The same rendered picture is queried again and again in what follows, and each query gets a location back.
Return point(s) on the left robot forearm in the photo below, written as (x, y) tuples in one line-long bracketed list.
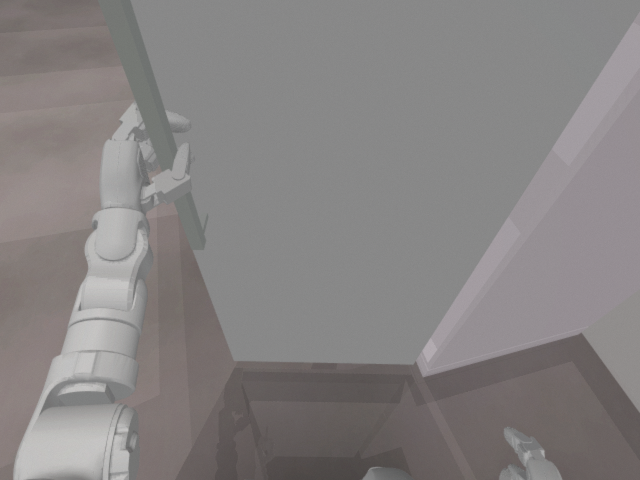
[(97, 364)]

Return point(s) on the fridge door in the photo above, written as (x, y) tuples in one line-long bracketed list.
[(357, 158)]

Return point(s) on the robot right hand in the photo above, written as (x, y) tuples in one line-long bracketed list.
[(532, 456)]

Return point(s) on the robot left hand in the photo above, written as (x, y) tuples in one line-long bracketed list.
[(125, 163)]

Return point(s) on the left robot upper arm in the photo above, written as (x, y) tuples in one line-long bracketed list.
[(83, 442)]

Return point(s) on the handle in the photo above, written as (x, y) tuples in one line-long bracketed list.
[(123, 27)]

